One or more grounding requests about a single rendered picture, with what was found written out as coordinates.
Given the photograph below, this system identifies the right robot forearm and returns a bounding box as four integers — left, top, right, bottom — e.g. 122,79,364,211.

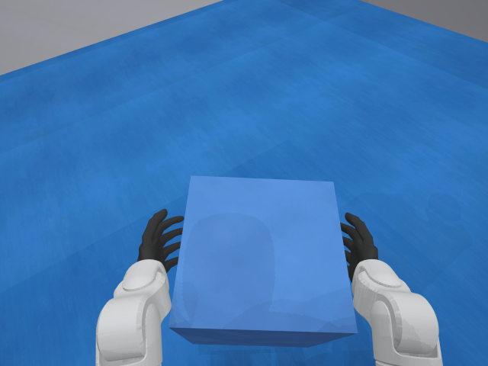
352,259,443,366

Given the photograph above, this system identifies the carton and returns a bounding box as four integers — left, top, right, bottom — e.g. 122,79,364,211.
169,175,358,348

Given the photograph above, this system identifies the left robot hand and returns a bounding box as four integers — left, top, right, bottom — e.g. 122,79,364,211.
137,209,184,274

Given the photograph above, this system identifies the right robot hand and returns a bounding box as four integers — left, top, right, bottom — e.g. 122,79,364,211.
340,213,379,282

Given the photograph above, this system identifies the left robot forearm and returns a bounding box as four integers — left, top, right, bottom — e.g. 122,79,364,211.
95,259,172,366

